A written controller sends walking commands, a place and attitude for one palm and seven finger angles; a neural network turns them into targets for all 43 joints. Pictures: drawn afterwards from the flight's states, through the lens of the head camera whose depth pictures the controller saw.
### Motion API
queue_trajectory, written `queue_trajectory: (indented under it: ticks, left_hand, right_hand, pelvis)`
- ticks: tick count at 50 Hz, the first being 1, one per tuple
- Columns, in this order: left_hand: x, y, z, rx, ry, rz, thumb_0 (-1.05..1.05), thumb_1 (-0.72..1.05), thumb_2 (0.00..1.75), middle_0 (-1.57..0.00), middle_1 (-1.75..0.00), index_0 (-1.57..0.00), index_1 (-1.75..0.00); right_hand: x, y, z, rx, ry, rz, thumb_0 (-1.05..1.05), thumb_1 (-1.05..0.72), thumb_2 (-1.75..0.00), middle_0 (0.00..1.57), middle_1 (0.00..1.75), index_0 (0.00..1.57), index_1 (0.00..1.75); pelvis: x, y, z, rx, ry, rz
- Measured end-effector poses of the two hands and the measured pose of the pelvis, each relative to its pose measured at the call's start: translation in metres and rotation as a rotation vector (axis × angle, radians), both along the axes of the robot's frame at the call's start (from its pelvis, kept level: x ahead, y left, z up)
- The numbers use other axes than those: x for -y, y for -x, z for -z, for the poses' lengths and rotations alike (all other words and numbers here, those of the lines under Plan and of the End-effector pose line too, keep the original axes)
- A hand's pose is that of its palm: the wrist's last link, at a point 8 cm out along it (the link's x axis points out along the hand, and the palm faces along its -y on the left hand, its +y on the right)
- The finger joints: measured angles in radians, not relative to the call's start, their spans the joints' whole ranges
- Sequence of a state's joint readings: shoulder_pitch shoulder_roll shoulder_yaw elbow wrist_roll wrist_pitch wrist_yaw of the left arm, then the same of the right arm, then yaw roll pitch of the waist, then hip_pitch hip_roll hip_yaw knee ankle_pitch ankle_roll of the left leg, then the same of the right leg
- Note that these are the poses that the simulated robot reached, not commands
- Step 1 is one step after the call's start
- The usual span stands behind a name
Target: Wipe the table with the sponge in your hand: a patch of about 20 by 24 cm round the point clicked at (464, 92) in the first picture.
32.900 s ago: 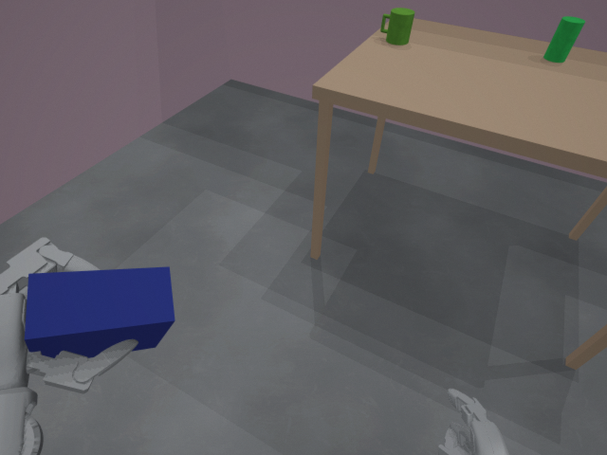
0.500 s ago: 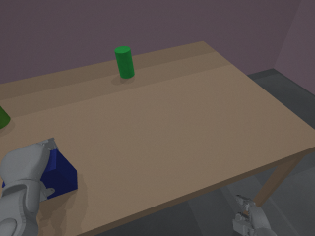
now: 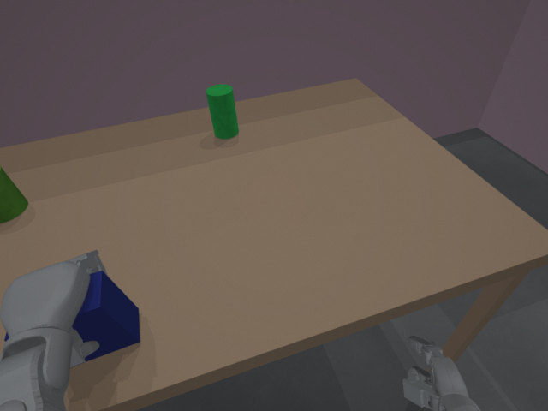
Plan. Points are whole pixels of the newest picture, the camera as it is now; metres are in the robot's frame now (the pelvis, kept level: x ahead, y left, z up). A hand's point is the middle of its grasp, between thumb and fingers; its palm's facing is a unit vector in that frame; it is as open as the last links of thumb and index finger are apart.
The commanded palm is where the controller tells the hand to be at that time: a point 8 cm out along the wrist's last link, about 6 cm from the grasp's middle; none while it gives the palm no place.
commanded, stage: lift the sponge slowly off the table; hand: left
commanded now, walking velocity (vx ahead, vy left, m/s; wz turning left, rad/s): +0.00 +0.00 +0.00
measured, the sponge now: (88, 327) +0.19 +0.30 +0.05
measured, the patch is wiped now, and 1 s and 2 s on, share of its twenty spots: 1.00 1.00 1.00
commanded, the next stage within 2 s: bring the sponge back beside the body in 1.88 s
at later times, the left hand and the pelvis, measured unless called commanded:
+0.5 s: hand (66, 321) +0.18 +0.30 +0.10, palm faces +0.05 -0.10 -0.99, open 9.7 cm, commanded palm +0.15 +0.30 +0.17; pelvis -0.01 -0.01 +0.00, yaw +1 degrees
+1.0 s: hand (54, 298) +0.19 +0.30 +0.14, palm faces +0.10 -0.08 -0.99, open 9.7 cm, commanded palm +0.15 +0.30 +0.21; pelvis -0.03 -0.01 +0.00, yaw +1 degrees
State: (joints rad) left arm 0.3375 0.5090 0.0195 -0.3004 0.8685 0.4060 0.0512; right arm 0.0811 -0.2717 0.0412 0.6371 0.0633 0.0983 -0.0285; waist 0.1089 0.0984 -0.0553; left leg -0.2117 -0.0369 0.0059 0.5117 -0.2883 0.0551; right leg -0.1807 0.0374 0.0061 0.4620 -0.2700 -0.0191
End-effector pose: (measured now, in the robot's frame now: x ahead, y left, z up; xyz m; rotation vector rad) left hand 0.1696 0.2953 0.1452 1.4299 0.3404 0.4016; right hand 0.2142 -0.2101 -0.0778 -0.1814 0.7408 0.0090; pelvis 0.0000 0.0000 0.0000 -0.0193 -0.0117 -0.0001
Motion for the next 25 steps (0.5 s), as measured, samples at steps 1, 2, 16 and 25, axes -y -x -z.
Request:
queue_trajectory:
  ticks: [1, 2, 16, 25]
  left_hand:
    - [0.000, 0.000, 0.000, -0.002, 0.002, 0.001, 0.02, -0.45, 1.08, -0.72, -1.42, -0.74, -1.41]
    - [0.000, 0.001, -0.001, -0.004, 0.003, 0.002, 0.02, -0.45, 1.08, -0.72, -1.42, -0.74, -1.41]
    - [0.001, 0.010, -0.003, -0.019, 0.014, 0.015, 0.00, -0.46, 1.08, -0.74, -1.40, -0.75, -1.39]
    - [0.002, 0.016, -0.010, -0.013, 0.008, 0.021, -0.01, -0.47, 1.08, -0.75, -1.39, -0.77, -1.38]
  right_hand:
    - [0.000, 0.000, -0.001, 0.001, 0.002, -0.002, 0.01, -0.90, -0.90, 0.20, 0.30, 0.19, 0.29]
    - [0.000, 0.000, -0.001, 0.002, 0.005, -0.003, 0.01, -0.90, -0.90, 0.20, 0.30, 0.19, 0.29]
    - [-0.001, 0.002, -0.004, 0.022, 0.022, -0.023, 0.01, -0.90, -0.90, 0.20, 0.30, 0.18, 0.29]
    - [-0.001, 0.003, -0.006, 0.037, 0.024, -0.033, 0.01, -0.90, -0.90, 0.20, 0.30, 0.18, 0.29]
  pelvis:
    - [0.000, 0.001, 0.000, 0.003, 0.000, 0.001]
    - [0.001, 0.001, 0.000, 0.005, 0.000, 0.001]
    - [0.005, 0.008, -0.001, 0.031, -0.001, -0.008]
    - [0.008, 0.012, -0.002, 0.047, -0.002, -0.011]
